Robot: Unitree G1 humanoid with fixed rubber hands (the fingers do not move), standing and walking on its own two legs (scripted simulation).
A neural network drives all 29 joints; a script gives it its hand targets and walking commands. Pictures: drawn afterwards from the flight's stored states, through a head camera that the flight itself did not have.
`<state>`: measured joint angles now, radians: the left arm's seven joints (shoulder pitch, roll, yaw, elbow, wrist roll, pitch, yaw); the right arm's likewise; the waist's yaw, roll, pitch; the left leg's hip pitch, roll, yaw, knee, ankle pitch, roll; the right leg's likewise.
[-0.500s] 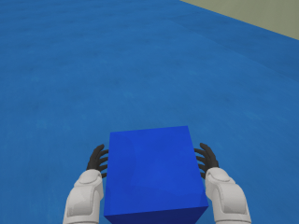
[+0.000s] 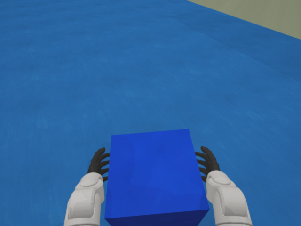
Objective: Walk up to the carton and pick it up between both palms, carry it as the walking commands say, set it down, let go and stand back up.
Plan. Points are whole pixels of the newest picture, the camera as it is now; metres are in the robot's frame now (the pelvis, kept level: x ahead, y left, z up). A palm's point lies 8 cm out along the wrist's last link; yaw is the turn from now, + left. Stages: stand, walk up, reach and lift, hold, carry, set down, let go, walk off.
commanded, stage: carry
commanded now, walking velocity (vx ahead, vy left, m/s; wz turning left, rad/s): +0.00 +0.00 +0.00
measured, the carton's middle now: (154, 186) +0.27 +0.00 -0.04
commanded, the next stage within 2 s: none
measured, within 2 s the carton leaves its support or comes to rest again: neither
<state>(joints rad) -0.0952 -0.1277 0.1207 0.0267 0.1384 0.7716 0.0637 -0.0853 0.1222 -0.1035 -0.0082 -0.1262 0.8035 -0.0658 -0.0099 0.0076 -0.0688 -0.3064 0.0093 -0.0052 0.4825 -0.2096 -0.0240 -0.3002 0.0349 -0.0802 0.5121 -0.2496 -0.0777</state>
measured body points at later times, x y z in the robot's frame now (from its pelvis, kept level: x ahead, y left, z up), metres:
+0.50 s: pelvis +0.00 +0.02 +0.00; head -0.01 +0.02 +0.45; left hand +0.28 +0.17 +0.05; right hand +0.27 -0.13 +0.04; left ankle +0.03 +0.14 -0.74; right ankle +0.01 -0.07 -0.74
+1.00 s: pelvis +0.15 +0.07 +0.00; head +0.15 +0.05 +0.45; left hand +0.36 +0.26 +0.08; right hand +0.42 -0.03 +0.07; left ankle +0.03 +0.13 -0.70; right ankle +0.15 -0.04 -0.74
